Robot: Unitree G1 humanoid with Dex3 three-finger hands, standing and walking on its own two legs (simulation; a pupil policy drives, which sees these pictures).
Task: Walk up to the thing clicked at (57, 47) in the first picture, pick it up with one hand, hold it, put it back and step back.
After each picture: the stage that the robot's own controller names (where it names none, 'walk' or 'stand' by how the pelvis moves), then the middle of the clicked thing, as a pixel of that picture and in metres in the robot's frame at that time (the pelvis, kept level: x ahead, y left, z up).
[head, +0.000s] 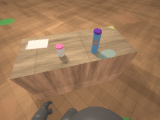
stand; (60, 50) +0.57 +0.35 -0.06
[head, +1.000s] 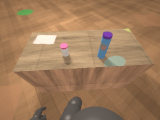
walk; (64, 50) +0.54 +0.31 -0.05
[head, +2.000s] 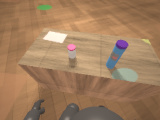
stand; (71, 51) +0.52 +0.21 -0.03
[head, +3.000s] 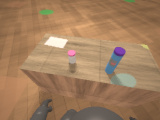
stand; (72, 56) +0.50 +0.21 -0.06
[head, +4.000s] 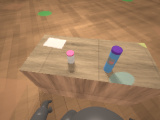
stand; (70, 57) +0.51 +0.23 -0.06
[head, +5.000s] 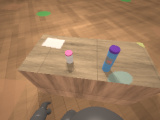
stand; (69, 56) +0.51 +0.24 -0.06
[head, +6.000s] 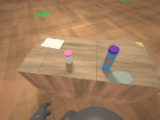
stand; (68, 57) +0.50 +0.25 -0.06
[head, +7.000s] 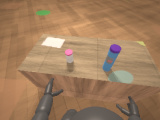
rise first; (69, 56) +0.50 +0.24 -0.06
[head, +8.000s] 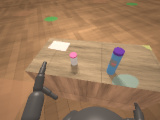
go down; (73, 58) +0.50 +0.23 -0.06
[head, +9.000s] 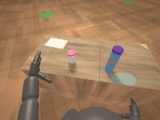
go down; (71, 56) +0.51 +0.22 -0.05
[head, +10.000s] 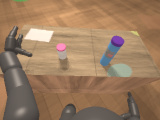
go down; (61, 51) +0.49 +0.22 -0.01
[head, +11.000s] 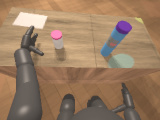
close in; (57, 40) +0.51 +0.22 +0.02
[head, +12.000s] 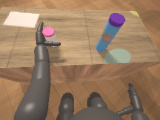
close; (50, 37) +0.53 +0.23 +0.04
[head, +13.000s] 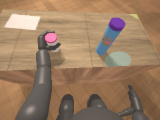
lift; (53, 43) +0.49 +0.22 +0.03
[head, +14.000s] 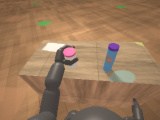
lift; (70, 58) +0.33 +0.15 +0.17
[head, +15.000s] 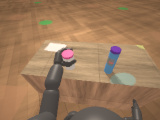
hold; (69, 60) +0.33 +0.17 +0.15
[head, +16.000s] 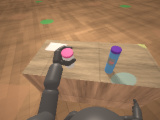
hold; (68, 58) +0.33 +0.17 +0.16
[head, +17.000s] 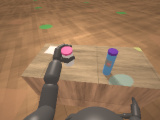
crouch; (68, 56) +0.35 +0.17 +0.17
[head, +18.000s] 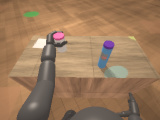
crouch; (60, 42) +0.47 +0.21 +0.15
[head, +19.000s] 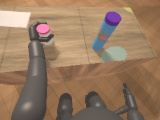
lower; (45, 35) +0.54 +0.23 +0.04
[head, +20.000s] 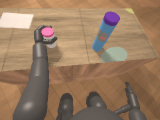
lower; (49, 38) +0.53 +0.22 +0.04
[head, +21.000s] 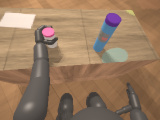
lower; (50, 38) +0.52 +0.22 +0.04
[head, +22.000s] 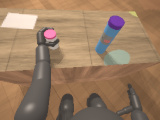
lower; (52, 40) +0.51 +0.22 +0.03
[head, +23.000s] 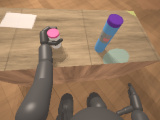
open; (54, 39) +0.52 +0.20 +0.04
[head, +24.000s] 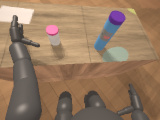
rise; (53, 36) +0.53 +0.20 +0.04
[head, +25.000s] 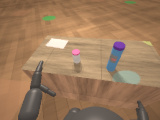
sink last; (76, 56) +0.51 +0.19 -0.01
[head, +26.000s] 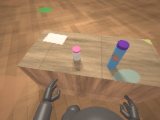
stand; (76, 53) +0.51 +0.18 -0.02
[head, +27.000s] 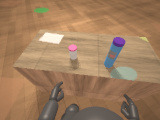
stand; (73, 52) +0.51 +0.20 +0.00
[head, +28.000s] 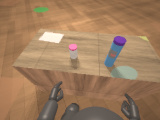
stand; (73, 51) +0.52 +0.19 +0.00
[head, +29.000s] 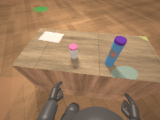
stand; (73, 51) +0.52 +0.19 +0.01
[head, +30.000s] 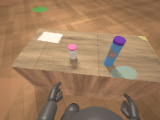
stand; (72, 51) +0.51 +0.19 +0.01
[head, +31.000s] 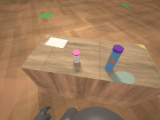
stand; (76, 56) +0.52 +0.18 -0.05
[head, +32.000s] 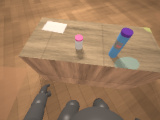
walk; (78, 42) +0.58 +0.15 -0.03
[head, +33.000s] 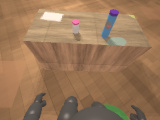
walk; (75, 26) +0.78 +0.24 -0.04
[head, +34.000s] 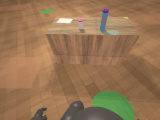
stand; (80, 24) +1.12 +0.30 -0.04
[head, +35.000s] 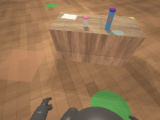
stand; (85, 21) +1.14 +0.20 -0.05
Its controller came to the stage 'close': yes
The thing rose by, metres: 0.22
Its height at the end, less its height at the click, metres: +0.00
